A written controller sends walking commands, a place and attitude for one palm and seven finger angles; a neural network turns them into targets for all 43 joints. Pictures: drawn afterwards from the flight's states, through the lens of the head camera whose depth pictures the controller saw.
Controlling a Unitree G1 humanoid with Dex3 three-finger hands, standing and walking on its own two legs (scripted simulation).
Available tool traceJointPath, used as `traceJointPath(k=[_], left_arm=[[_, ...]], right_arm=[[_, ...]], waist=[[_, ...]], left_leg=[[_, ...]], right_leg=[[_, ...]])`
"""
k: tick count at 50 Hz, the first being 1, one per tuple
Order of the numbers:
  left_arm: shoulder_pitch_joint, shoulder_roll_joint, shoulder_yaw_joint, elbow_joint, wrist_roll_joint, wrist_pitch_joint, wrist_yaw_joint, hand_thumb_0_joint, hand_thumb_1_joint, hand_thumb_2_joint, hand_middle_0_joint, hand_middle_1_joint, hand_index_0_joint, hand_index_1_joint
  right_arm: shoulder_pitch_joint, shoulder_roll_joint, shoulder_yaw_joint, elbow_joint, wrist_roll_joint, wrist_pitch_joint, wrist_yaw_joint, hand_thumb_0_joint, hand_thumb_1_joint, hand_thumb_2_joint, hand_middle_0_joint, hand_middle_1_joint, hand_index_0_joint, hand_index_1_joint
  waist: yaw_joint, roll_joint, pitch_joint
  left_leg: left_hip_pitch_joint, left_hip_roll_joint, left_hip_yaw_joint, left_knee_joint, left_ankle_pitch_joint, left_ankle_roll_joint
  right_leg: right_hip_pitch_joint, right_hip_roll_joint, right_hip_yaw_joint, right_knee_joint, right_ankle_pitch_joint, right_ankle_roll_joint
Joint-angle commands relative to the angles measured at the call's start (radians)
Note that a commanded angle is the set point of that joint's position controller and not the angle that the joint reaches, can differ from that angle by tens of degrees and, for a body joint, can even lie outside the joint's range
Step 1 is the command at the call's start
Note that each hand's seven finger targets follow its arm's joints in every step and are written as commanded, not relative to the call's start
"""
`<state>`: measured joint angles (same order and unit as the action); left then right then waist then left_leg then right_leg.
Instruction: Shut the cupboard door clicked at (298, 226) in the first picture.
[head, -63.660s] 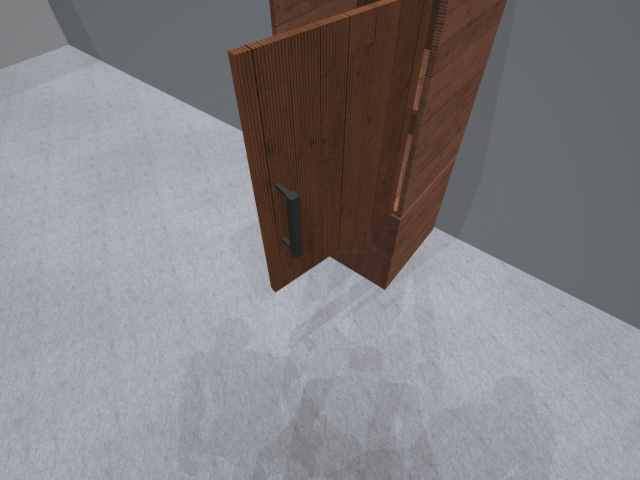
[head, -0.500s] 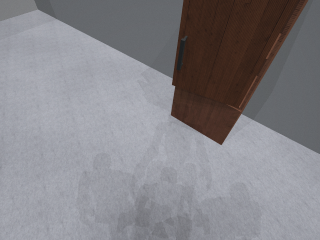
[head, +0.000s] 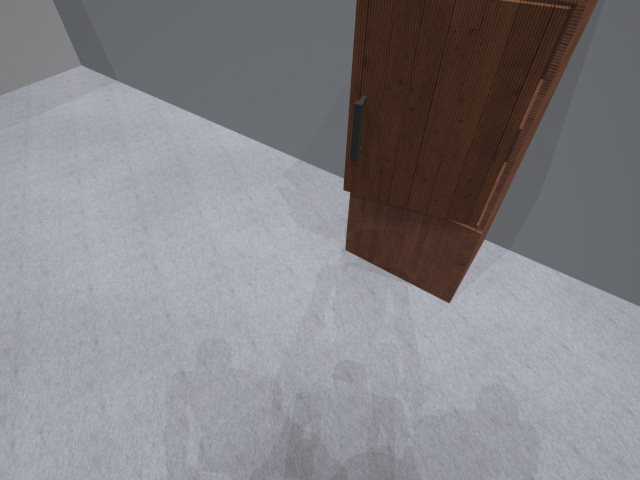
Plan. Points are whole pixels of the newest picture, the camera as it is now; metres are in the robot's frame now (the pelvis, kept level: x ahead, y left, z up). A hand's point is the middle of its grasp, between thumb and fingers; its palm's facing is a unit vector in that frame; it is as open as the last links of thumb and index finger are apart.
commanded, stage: let the arm hang, fingers relaxed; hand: left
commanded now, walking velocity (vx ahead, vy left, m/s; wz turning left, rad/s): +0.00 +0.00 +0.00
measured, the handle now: (359, 129) +1.00 -0.06 -0.10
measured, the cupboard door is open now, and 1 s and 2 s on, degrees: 12 12 12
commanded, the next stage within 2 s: look to check the result in 0.24 s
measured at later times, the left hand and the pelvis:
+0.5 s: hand out of the picture +0.01 +0.19 -0.17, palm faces +0.00 -0.97 -0.23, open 7.4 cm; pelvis +0.01 -0.01 +0.00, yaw +0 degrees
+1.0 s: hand out of the picture +0.08 +0.21 -0.16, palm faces -0.01 -0.96 -0.29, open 7.4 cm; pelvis +0.03 -0.02 +0.01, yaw +0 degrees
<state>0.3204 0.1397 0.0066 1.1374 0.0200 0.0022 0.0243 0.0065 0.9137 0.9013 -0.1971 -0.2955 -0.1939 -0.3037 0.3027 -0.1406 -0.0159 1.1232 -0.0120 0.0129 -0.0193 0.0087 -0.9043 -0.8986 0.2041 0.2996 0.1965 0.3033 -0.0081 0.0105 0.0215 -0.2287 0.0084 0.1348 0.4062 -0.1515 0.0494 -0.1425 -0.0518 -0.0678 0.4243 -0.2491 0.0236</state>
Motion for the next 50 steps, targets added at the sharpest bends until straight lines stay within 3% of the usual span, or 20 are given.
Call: traceJointPath(k=[1,13,45,49,50], left_arm=[[0.078,0.103,0.023,-0.017,0.000,-0.008,0.012,0.000,0.900,0.900,-0.200,-0.300,-0.200,-0.300],[0.032,0.136,0.030,-0.033,-0.001,-0.017,0.008,0.000,0.900,0.900,-0.200,-0.300,-0.200,-0.300],[-0.137,0.298,0.040,-0.047,-0.004,-0.030,-0.007,0.000,0.900,0.900,-0.200,-0.300,-0.200,-0.300],[-0.146,0.308,0.040,-0.049,-0.004,-0.031,-0.008,0.000,0.900,0.900,-0.200,-0.300,-0.200,-0.300],[-0.131,0.265,0.032,-0.040,-0.007,-0.028,-0.005,0.000,0.900,0.900,-0.200,-0.300,-0.200,-0.300]], right_arm=[[0.054,-0.112,-0.019,-0.027,-0.005,-0.010,-0.011,0.000,-0.900,-0.900,0.200,0.300,0.200,0.300],[0.024,-0.138,-0.024,-0.036,-0.004,-0.017,-0.009,0.000,-0.900,-0.900,0.200,0.300,0.200,0.300],[-0.156,-0.305,-0.026,-0.053,-0.002,-0.030,-0.001,0.000,-0.900,-0.900,0.200,0.300,0.200,0.300],[-0.172,-0.313,-0.024,-0.054,-0.002,-0.032,-0.001,0.000,-0.900,-0.900,0.200,0.300,0.200,0.300],[-0.157,-0.270,-0.012,-0.045,-0.004,-0.028,0.000,0.000,-0.900,-0.900,0.200,0.300,0.200,0.300]], waist=[[-0.001,-0.010,0.105],[-0.003,-0.012,0.073],[0.000,-0.006,-0.001],[0.001,-0.014,-0.013],[-0.001,-0.008,-0.031]], left_leg=[[0.005,0.107,-0.154,-0.130,-0.168,-0.012],[0.043,0.108,-0.142,-0.109,-0.088,-0.015],[0.132,0.133,-0.157,-0.120,0.094,-0.023],[0.147,0.135,-0.159,-0.116,0.132,-0.024],[0.148,0.131,-0.151,-0.110,0.116,-0.030]], right_leg=[[-0.130,-0.045,0.075,-0.108,-0.043,-0.051],[-0.107,-0.054,0.085,-0.116,0.008,-0.057],[-0.002,-0.082,0.091,-0.169,0.132,-0.056],[0.010,-0.086,0.089,-0.171,0.170,-0.056],[0.026,-0.090,0.080,-0.173,0.150,-0.048]])
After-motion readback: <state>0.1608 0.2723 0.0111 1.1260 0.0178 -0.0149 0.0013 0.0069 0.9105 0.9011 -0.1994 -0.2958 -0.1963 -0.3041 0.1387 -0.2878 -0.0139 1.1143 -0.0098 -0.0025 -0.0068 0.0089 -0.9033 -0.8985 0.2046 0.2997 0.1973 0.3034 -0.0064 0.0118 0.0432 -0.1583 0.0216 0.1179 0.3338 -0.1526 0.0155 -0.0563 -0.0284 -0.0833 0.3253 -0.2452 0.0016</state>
